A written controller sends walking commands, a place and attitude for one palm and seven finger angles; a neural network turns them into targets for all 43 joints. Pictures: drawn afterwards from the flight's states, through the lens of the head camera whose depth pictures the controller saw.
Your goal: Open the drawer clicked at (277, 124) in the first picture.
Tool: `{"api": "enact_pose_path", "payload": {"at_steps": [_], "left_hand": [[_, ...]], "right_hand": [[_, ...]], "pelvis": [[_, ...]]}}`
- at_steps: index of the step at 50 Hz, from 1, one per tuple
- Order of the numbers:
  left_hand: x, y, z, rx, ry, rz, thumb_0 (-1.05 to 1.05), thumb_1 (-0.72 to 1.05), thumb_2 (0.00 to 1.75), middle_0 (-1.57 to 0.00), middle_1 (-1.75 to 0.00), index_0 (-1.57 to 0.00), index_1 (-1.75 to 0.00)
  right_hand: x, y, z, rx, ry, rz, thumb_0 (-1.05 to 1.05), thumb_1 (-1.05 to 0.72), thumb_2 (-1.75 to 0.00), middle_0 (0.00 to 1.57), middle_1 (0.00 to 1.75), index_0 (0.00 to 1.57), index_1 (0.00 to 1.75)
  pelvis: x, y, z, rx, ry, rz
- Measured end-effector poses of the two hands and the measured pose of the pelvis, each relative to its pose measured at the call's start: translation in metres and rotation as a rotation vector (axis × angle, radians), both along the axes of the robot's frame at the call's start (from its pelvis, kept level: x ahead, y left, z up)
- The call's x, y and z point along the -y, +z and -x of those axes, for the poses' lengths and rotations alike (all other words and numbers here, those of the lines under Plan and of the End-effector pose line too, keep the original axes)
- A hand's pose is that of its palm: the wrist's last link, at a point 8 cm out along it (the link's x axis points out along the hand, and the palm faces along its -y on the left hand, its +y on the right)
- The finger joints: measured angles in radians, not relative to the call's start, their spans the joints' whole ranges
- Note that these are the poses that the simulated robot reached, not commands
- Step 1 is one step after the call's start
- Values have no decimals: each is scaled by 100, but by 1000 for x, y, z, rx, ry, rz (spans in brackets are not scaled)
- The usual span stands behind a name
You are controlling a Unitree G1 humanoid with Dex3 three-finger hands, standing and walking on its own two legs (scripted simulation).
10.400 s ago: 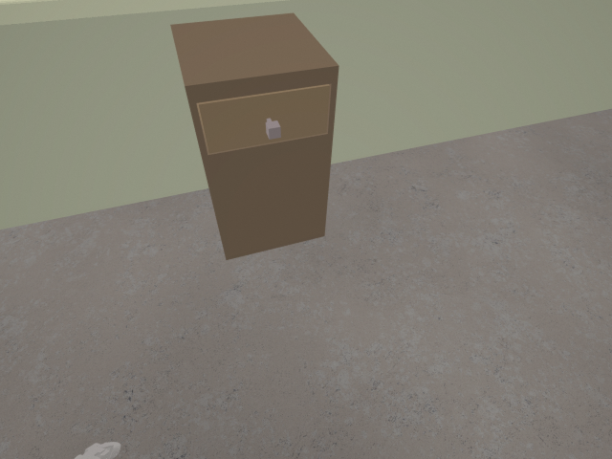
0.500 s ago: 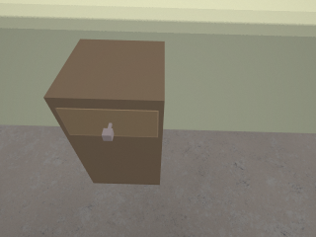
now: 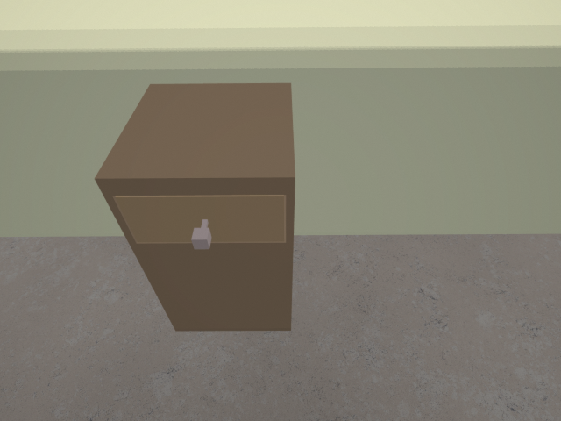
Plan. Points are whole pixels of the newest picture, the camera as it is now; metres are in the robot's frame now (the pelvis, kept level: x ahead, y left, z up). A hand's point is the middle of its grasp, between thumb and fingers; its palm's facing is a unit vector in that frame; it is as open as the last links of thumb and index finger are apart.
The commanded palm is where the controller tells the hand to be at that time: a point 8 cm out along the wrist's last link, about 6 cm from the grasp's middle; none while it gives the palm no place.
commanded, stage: come to a stop and stand still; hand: left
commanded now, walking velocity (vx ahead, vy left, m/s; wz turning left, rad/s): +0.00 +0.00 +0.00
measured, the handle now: (203, 232) +0.55 +0.22 -0.14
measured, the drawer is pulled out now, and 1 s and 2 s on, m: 0.00 0.00 0.00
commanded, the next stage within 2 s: look again from close up in 0.74 s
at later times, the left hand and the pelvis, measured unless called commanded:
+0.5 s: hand out of the picture +0.01 +0.14 -0.17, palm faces +0.02 -0.98 -0.18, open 7.3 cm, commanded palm none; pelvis +0.02 -0.02 +0.00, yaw +0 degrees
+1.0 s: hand out of the picture +0.03 +0.14 -0.17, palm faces +0.05 -0.98 -0.19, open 7.3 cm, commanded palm none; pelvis +0.04 -0.03 +0.01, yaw +0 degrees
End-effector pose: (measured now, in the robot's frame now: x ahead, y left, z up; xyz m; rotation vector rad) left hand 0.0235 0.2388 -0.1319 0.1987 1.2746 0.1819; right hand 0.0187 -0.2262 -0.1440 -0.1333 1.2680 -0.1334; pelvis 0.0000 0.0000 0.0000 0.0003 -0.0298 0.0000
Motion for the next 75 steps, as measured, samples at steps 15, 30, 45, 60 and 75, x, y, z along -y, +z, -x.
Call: {"api": "enact_pose_path", "payload": {"at_steps": [15, 30, 45, 60, 75], "left_hand": [[27, -1, 23, -100, 11, 46, 0, 91, 90, -19, -30, -20, -30], [49, -7, 17, -137, 35, 72, 1, 92, 90, -20, -30, -20, -30], [51, -5, 3, -120, 47, 59, 1, 92, 90, -19, -30, -20, -30], [56, -6, 4, -129, 56, 69, 1, 92, 90, -19, -30, -20, -30], [48, 8, -9, -35, -62, -3, 3, 94, 90, -20, -30, -21, -30]], "right_hand": [[-3, -4, 39, -146, -16, -41, 1, -91, -89, 20, 30, 20, 30], [4, -3, 26, -177, -24, -35, 1, -91, -89, 20, 30, 20, 30], [8, -4, 0, -147, -8, -35, 1, -91, -89, 20, 30, 20, 30], [13, -2, 4, -171, -13, -25, 1, -91, -89, 20, 30, 20, 30], [14, 1, -1, -84, -17, 1, 1, -91, -89, 20, 30, 20, 30]], "pelvis": [[10, 4, -6, -14, -4, -11], [22, 4, -22, -15, 2, -6], [29, 5, -33, -20, 7, -4], [32, 6, -37, -18, 10, -3], [29, 4, -30, -16, -19, 3]]}}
